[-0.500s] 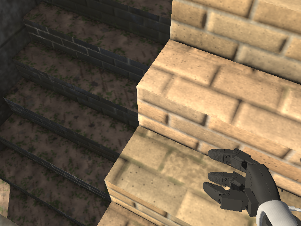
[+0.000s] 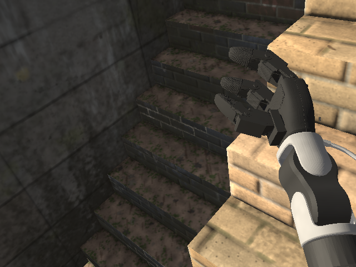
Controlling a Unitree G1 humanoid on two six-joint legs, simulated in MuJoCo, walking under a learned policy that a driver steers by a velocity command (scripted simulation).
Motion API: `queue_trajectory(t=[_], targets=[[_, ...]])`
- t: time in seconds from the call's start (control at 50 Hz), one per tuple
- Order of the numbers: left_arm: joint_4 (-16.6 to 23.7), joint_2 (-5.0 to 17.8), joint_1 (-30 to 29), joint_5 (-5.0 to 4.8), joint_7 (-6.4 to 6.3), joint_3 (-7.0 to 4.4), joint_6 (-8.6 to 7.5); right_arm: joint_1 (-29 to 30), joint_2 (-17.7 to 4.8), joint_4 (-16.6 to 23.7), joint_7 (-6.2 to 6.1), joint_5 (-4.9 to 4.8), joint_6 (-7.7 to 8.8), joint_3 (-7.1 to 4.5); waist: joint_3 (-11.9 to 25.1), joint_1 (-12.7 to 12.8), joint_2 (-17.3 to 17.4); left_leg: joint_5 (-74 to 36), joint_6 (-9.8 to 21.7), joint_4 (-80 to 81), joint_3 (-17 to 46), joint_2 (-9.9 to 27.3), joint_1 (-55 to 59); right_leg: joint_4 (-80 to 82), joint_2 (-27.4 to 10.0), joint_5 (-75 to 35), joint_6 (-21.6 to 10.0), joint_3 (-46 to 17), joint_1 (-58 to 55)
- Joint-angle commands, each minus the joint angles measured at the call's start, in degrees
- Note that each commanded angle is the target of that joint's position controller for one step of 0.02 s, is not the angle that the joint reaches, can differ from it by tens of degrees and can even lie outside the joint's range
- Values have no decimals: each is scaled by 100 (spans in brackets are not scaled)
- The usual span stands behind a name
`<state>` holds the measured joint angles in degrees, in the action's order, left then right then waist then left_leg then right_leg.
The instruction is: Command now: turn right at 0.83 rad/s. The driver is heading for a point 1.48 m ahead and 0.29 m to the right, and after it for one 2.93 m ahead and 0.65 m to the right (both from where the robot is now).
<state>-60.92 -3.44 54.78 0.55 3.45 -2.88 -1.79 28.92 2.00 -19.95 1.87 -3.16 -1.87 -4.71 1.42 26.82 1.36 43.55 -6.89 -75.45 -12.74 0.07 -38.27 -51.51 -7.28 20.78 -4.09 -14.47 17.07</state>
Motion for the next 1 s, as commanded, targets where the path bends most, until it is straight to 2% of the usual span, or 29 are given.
queue_trajectory(t=[0.02,0.06,0.08,0.12,0.16,0.18,0.22,0.28,0.32,0.34,0.36,0.38,0.42,0.46,0.5,0.54,0.56,0.62,0.7,0.72,0.78,0.8,0.84,0.88,0.9,0.92,0.94,0.96,1.0], targets=[[-577,-254,1147,152,-122,261,20,2206,994,1076,233,9,120,458,-585,-613,-1926,-449,-124,-2108,71,50,614,2709,357,-5000,503,197,-41],[382,711,-298,-247,-322,156,-71,1817,940,963,202,61,141,436,-356,-1371,264,-544,-219,-3232,479,-251,-262,2968,367,-6671,1508,-1786,-113],[766,1083,-1053,-235,-430,64,-56,1175,882,1049,134,120,96,492,-646,-1761,-942,-257,-526,-3188,1016,-474,-602,3189,385,-7245,1140,-3064,120],[946,1078,-1380,-288,-577,-53,89,559,-181,914,-139,17,147,125,-315,-2015,-954,-287,-671,-2374,1971,-271,-1462,2863,73,-6965,332,-3633,-1891],[1073,965,-1342,-272,-730,-222,343,558,-400,841,-404,-317,50,73,-291,-2022,-1525,-940,-547,-486,2775,88,-722,3258,-251,-3616,-72,-4543,-1585],[1316,1062,-1754,-409,-793,-307,436,200,-706,620,-421,-471,-73,5,-358,-2216,-1388,-1570,-411,720,2909,239,311,3605,-453,-956,-279,-4511,-972],[1844,925,-2081,-317,-630,-240,499,406,-565,302,-449,-245,-149,207,-871,-1816,-1135,-2200,-217,3102,2102,76,2095,4616,272,2815,-207,-3392,257],[2202,1072,-1901,-96,-489,-186,456,139,-310,-409,-486,54,162,471,-1503,-1338,-771,-4578,-91,6487,1626,361,2709,2824,1188,2720,-64,-1576,320],[2200,893,-1765,96,-29,-2,166,-1174,-557,-878,-298,71,-28,431,-124,-1782,-448,-4136,-22,4479,1541,243,4615,1405,1494,1801,-168,-554,1648],[2414,665,-2009,-298,109,104,-14,-1548,-521,-1012,-149,293,-109,361,271,-2063,617,-3314,558,4266,1470,360,4895,1730,1351,1661,-252,-330,2231],[2644,906,-2589,-355,184,134,-262,-1495,-936,-1041,-198,341,-108,133,180,-2255,1130,-2168,683,5378,1656,495,3551,1526,1290,1250,-217,-188,1207],[2519,1701,-2214,-433,198,-131,-260,-1646,-1244,-1327,-253,391,-56,-29,-348,-2302,740,-2575,892,5921,1915,640,2815,907,1397,1053,13,290,963],[2670,1752,-2113,-129,18,-132,-86,-910,-1238,-1344,-378,403,-67,139,-367,-1950,726,-7503,1009,4542,1338,884,2408,211,1248,101,393,620,414],[2713,2020,-1773,-78,-153,-295,99,-1230,-1493,-1386,-556,409,-167,227,-308,-2017,812,-6211,971,4137,1103,1015,1912,218,1018,239,551,293,-35],[2154,2227,157,337,-328,-492,289,304,-1456,-957,-685,323,-190,329,-265,-414,366,-3907,473,1981,292,387,-221,570,651,-2111,563,38,-1792],[2810,2891,-1455,430,-640,-382,91,-1216,-1213,-783,-566,267,-375,375,515,-1761,-2471,-190,96,-1511,1789,-305,382,2459,-443,-3829,-478,-3215,52],[3064,3114,-2650,304,-899,-397,106,-1962,-1487,-694,-542,236,-436,331,1019,-2327,-2363,-427,122,-3216,3396,-24,884,1896,-395,-1082,-199,-3659,996],[3721,2725,-3886,72,-1117,18,376,-2842,-1909,-569,-602,309,-426,292,321,-2762,-650,-1822,-300,-2808,2730,-222,354,1722,-17,98,133,-2299,1595],[3829,2238,-4180,232,-1070,373,411,-4651,-2126,-1175,-624,7,-424,220,624,-3011,-1075,-2864,-430,-2523,1701,-516,1328,1115,210,652,125,-753,2004],[3315,2797,-3637,340,-1267,150,256,-4761,-2123,-783,-441,455,-606,168,208,-3315,-1075,-3396,-140,-2535,1279,-671,1429,1690,335,1452,393,-546,2175],[3816,2494,-5426,299,-1362,98,28,-6382,-2526,-1390,-205,506,-600,108,245,-4220,-1596,-4716,711,1303,1075,332,2346,630,221,729,452,392,2558],[4018,2214,-5574,141,-1447,104,23,-6306,-2353,-1677,-88,413,-570,203,-350,-3884,-1653,-4606,1264,3253,946,643,1997,405,190,803,323,415,2702],[3823,1400,-4634,-144,-1407,188,217,-5294,-1787,-2223,152,443,-549,337,-443,-2887,626,-5888,1933,6934,789,1070,1901,-2833,1082,745,157,1884,2176],[3692,760,-3885,3,-1225,298,436,-3249,-1491,-1977,352,729,-435,726,-737,-1610,1452,-6079,1600,6770,248,405,543,-8026,1618,1978,285,1997,2613],[3718,873,-3884,-67,-1053,315,432,-2845,-2074,-1732,328,673,-301,631,-526,-1256,1125,-7177,1095,4245,1143,271,887,-8429,1376,1301,367,1842,3539],[3823,804,-4226,-11,-918,467,272,-3992,-3034,-1616,180,417,-206,251,-284,-1895,862,-7971,1005,4081,2373,860,1812,-8522,1054,371,685,1741,4437],[3511,1215,-4125,23,-826,481,103,-4751,-3482,-1567,-34,250,-51,47,-106,-2413,155,-5327,1639,4651,3490,1333,2536,-7487,491,-1038,767,1407,4822],[3611,1459,-4375,-128,-790,521,68,-4720,-3728,-1404,-242,462,207,76,-310,-2622,638,-2251,2430,5459,5408,2228,2591,-5571,-65,-1952,917,752,4892],[3457,2091,-5386,-112,-949,315,255,-4360,-2842,-1234,-417,792,376,290,93,-3285,664,-505,2273,5813,6246,1853,2716,-3812,529,-2415,1208,787,3599]])
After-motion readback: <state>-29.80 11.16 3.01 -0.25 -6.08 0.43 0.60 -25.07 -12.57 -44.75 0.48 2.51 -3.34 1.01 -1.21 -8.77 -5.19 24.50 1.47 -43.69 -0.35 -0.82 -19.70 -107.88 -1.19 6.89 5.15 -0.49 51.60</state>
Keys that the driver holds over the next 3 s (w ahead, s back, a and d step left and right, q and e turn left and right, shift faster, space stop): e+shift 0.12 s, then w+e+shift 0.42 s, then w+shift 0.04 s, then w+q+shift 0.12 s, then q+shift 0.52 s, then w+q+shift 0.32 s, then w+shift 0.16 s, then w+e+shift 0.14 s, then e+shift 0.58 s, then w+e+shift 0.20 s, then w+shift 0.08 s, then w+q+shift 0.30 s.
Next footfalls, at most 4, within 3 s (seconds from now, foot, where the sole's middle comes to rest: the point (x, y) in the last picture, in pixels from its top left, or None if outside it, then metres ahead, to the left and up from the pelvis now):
0.30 left None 0.00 0.14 -0.84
0.88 left None -0.18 0.34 -1.06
1.12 right None -0.26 0.15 -1.06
1.66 right None -0.22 0.13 -1.06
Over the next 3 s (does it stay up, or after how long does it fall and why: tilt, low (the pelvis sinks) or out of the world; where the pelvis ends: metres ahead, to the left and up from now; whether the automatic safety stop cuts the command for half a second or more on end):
stays up -0.07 0.19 -0.16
